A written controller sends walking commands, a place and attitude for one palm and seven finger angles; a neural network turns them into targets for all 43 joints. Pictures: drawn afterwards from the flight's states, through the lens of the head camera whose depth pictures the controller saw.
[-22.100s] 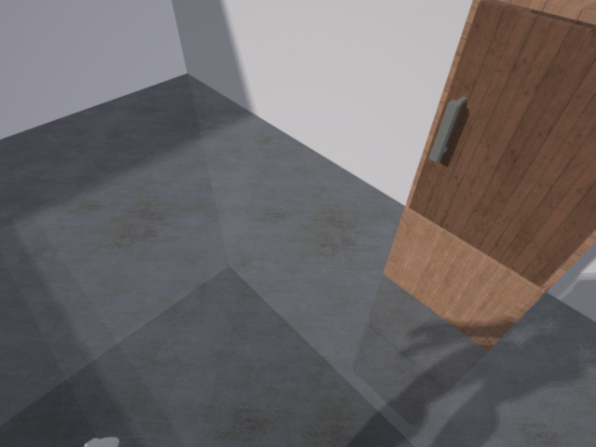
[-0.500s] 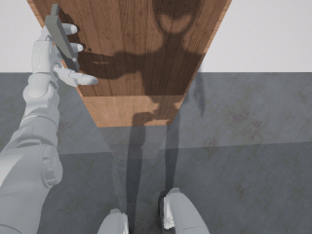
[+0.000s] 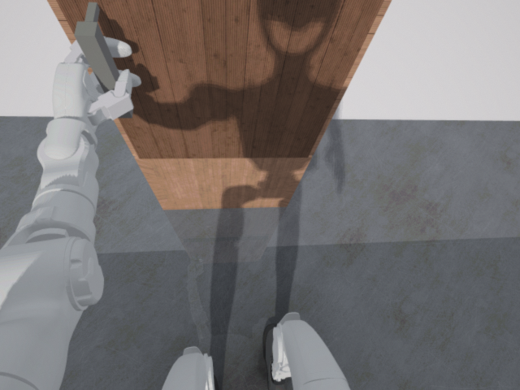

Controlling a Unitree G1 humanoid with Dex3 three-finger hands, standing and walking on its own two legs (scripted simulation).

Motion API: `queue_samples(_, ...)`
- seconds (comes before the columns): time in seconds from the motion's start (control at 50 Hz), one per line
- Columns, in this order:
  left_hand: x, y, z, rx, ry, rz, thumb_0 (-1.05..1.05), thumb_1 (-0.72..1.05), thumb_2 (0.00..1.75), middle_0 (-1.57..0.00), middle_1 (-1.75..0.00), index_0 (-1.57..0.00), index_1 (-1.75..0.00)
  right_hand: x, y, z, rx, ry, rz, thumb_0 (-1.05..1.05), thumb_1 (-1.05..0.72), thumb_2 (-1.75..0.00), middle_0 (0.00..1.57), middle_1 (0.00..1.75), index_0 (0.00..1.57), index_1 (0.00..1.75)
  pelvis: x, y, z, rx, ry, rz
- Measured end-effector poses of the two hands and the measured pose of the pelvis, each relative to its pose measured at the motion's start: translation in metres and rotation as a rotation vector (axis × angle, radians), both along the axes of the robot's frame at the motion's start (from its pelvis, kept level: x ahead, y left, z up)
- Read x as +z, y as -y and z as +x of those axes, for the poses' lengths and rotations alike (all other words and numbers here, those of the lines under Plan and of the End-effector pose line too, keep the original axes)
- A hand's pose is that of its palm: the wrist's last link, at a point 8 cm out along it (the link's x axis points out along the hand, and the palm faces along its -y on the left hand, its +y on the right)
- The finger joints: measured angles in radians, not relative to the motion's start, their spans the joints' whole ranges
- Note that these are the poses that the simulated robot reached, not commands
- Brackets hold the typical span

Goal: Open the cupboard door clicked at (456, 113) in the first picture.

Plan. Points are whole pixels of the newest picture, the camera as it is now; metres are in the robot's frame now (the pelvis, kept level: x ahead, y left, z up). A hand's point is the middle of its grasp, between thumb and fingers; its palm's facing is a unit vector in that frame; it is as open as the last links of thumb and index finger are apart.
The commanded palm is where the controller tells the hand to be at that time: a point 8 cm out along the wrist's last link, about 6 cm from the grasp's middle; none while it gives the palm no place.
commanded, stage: close the thumb around the handle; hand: left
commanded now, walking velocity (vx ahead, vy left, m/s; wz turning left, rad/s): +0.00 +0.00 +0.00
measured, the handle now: (110, 66) +0.58 +0.16 +0.06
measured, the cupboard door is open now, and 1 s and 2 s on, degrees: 0 28 41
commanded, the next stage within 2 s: pull the door open along its arc in 0.04 s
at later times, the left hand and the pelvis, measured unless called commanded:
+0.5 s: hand (125, 120) +0.49 +0.14 +0.06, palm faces -0.09 -1.00 -0.03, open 6.0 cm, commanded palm +0.43 +0.19 +0.06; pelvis +0.01 +0.00 +0.01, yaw -2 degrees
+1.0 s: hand (175, 206) +0.36 +0.07 +0.06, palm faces +0.33 -0.94 +0.00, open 6.2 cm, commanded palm +0.29 +0.13 +0.06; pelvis +0.01 -0.02 +0.02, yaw +0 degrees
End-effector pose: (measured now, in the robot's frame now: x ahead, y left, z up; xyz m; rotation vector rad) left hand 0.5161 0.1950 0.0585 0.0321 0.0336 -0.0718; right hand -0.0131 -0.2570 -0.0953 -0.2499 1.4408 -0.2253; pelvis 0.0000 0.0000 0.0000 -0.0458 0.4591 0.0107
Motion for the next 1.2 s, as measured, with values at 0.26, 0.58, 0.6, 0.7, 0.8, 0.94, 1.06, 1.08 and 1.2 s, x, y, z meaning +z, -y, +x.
queue_samples(0.26,0.000,0.000,-0.001,0.003,0.000,0.007,0.00,0.72,0.82,-0.38,-1.35,-0.34,-1.35,0.000,-0.001,-0.004,-0.019,0.004,0.006,0.00,-0.90,-0.90,0.20,0.30,0.20,0.30,0.000,0.001,-0.001,-0.009,0.000,0.002)
queue_samples(0.58,0.000,0.007,-0.072,-0.045,0.013,0.000,0.00,0.69,0.72,-0.37,-1.34,-0.34,-1.35,0.014,-0.004,0.042,-0.034,0.158,0.063,0.01,-0.90,-0.90,0.20,0.30,0.20,0.30,0.021,0.000,0.014,-0.047,0.050,0.022)
queue_samples(0.6,0.000,0.008,-0.081,-0.052,0.015,-0.003,0.00,0.69,0.72,-0.36,-1.34,-0.34,-1.35,0.015,-0.004,0.050,-0.026,0.181,0.066,0.01,-0.90,-0.90,0.20,0.30,0.20,0.30,0.022,0.000,0.015,-0.048,0.055,0.024)
queue_samples(0.7,-0.002,0.027,-0.126,0.076,0.032,-0.066,0.01,0.68,0.72,-0.35,-1.32,-0.35,-1.32,0.019,-0.006,0.099,0.036,0.314,0.083,0.01,-0.90,-0.90,0.20,0.30,0.20,0.30,0.025,-0.001,0.018,-0.048,0.080,0.025)
queue_samples(0.8,-0.002,0.049,-0.159,0.239,0.044,-0.080,0.01,0.67,0.74,-0.35,-1.31,-0.36,-1.29,0.019,-0.015,0.149,0.125,0.428,0.102,0.01,-0.90,-0.90,0.20,0.30,0.20,0.30,0.023,0.002,0.017,-0.037,0.112,0.032)
queue_samples(0.94,0.000,0.072,-0.186,0.397,0.039,-0.046,0.01,0.68,0.77,-0.35,-1.29,-0.35,-1.29,0.021,-0.031,0.193,0.206,0.532,0.138,0.01,-0.90,-0.90,0.20,0.30,0.20,0.30,0.021,0.011,0.013,-0.018,0.143,0.042)
queue_samples(1.06,0.002,0.084,-0.204,0.407,0.023,-0.025,0.01,0.67,0.76,-0.34,-1.29,-0.34,-1.31,0.022,-0.034,0.197,0.220,0.548,0.159,0.01,-0.90,-0.90,0.20,0.30,0.20,0.30,0.024,0.019,0.014,-0.006,0.161,0.046)
queue_samples(1.08,0.002,0.086,-0.208,0.406,0.018,-0.026,0.02,0.67,0.76,-0.34,-1.29,-0.34,-1.32,0.022,-0.032,0.196,0.219,0.546,0.161,0.01,-0.90,-0.90,0.20,0.30,0.20,0.30,0.024,0.020,0.014,-0.005,0.164,0.047)
queue_samples(1.2,0.004,0.106,-0.235,0.398,-0.008,-0.044,0.02,0.66,0.74,-0.31,-1.30,-0.34,-1.33,0.020,-0.020,0.183,0.210,0.531,0.159,0.01,-0.90,-0.90,0.20,0.30,0.20,0.30,0.026,0.027,0.016,0.000,0.178,0.051)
